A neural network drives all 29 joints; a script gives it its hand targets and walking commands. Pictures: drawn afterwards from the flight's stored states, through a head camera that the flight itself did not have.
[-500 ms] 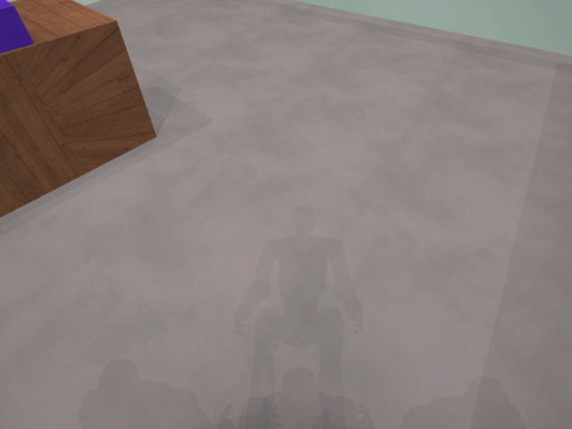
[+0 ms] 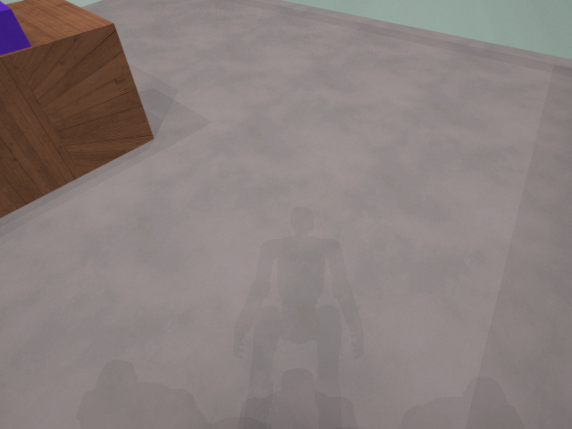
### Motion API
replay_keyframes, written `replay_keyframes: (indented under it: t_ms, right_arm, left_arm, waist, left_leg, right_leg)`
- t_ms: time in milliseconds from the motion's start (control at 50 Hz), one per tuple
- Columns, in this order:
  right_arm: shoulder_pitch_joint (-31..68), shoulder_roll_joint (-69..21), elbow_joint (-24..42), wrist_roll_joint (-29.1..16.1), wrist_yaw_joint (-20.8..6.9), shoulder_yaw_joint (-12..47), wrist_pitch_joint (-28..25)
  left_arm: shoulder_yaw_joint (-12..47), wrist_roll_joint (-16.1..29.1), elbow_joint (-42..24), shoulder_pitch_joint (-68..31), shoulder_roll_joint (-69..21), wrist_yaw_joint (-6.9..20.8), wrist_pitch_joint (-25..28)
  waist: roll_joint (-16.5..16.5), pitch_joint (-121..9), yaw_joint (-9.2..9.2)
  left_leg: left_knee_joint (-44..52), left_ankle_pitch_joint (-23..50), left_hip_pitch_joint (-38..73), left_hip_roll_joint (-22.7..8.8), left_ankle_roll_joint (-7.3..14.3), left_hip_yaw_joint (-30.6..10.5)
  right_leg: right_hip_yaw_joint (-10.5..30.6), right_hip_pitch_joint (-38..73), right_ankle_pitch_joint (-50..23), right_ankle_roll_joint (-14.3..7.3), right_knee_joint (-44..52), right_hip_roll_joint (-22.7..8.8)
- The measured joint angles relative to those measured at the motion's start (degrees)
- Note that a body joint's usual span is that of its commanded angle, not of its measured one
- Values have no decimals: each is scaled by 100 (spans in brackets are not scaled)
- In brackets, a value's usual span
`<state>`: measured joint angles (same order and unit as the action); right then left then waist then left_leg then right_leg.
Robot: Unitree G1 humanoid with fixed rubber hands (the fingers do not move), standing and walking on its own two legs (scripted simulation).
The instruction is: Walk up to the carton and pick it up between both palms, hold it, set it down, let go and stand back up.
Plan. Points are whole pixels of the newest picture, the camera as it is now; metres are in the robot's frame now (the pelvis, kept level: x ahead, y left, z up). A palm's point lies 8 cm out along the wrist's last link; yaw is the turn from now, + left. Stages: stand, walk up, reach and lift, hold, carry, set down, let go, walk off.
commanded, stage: stand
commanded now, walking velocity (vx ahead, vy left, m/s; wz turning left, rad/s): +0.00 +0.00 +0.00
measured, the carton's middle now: out of the picture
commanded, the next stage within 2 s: walk up in 0.38 s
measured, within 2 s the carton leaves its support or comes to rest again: neither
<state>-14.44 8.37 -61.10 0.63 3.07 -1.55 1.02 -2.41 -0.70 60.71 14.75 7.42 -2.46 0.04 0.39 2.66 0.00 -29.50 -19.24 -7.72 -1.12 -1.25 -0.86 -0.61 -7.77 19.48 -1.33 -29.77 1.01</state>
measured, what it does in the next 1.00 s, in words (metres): steps to the left, turning left: left foot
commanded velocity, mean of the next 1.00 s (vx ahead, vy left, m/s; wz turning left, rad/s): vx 0.00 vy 0.00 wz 0.00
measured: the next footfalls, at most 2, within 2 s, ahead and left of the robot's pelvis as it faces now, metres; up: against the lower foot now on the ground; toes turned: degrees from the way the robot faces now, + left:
left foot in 1.00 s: +0.17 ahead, +0.31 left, +0.00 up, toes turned +31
right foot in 1.52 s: +0.53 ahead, +0.28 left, +0.00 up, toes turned +24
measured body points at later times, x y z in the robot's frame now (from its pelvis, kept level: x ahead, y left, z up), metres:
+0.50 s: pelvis -0.02 +0.00 +0.01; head -0.01 -0.01 +0.46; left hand -0.04 +0.19 -0.16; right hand -0.04 -0.20 -0.16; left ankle -0.03 +0.13 -0.73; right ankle -0.04 -0.10 -0.73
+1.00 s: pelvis +0.07 +0.13 -0.03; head +0.06 +0.14 +0.42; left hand +0.02 +0.36 -0.17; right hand +0.31 -0.04 -0.12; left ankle +0.14 +0.28 -0.74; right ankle -0.03 -0.10 -0.73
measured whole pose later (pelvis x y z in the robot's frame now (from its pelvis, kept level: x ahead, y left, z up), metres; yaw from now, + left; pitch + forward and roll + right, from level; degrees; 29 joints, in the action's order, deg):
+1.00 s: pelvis +0.07 +0.13 -0.03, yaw +22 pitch +1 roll -3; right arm -10.1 13.2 -42.5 3.0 -5.4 -2.7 -0.6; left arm -2.9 -3.1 47.1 21.2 9.8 -1.2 5.4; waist 0.4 -2.7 2.7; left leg -41.0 -12.3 -31.5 -7.5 1.9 5.2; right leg -21.0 5.1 28.5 5.8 -27.5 -11.7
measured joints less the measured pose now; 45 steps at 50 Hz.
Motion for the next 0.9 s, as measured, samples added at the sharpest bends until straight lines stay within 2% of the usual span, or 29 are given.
replay_keyframes:
  t_ms: [240,580,620,660,700,740,780,840,900]
  right_arm:
    - [-47,-169,-453,-2,-15,67,-8]
    - [-164,-315,-741,15,-18,99,-49]
    - [-333,-269,-429,13,-183,-30,56]
    - [-462,-132,-97,153,-361,-148,200]
    - [-423,96,182,243,-503,-247,274]
    - [-322,341,453,303,-606,-310,258]
    - [-201,538,713,308,-676,-339,225]
    - [16,697,1078,276,-757,-315,194]
    - [229,694,1405,235,-837,-231,106]
  left_arm:
    - [76,16,505,170,-165,-15,22]
    - [146,-5,660,187,-274,-20,37]
    - [-2,-75,298,256,-281,-15,31]
    - [-94,-165,-100,283,-241,-119,119]
    - [-128,-245,-393,305,-230,-201,238]
    - [-136,-299,-594,356,-215,-228,349]
    - [-136,-315,-730,424,-181,-222,442]
    - [-124,-326,-886,520,-103,-173,546]
    - [-93,-315,-1057,570,9,-57,602]
  waist:
    - [-1,78,-7]
    - [-7,146,11]
    - [47,116,-67]
    - [102,43,-29]
    - [203,-29,42]
    - [299,-115,72]
    - [342,-229,83]
    - [326,-397,82]
    - [251,-491,114]
  left_leg:
    - [324,246,168,-3,-13,-8]
    - [411,395,62,-57,-54,-12]
    - [-512,-430,-414,-3,77,-93]
    - [-1947,-812,-1182,19,58,46]
    - [-2882,-614,-1845,-59,6,143]
    - [-3406,-302,-2352,-205,-75,172]
    - [-3557,-46,-2687,-369,-162,169]
    - [-3203,268,-2940,-602,-244,133]
    - [-2301,522,-2906,-778,-142,179]
  right_leg:
    - [-9,155,-227,-8,291,1]
    - [-12,62,-400,-43,417,55]
    - [-220,28,-322,-82,370,8]
    - [-500,-1,-228,-52,316,-129]
    - [-718,4,-180,30,316,-241]
    - [-910,88,-140,127,361,-330]
    - [-1084,242,-77,218,433,-427]
    - [-1350,561,40,376,585,-588]
    - [-1642,918,205,583,701,-758]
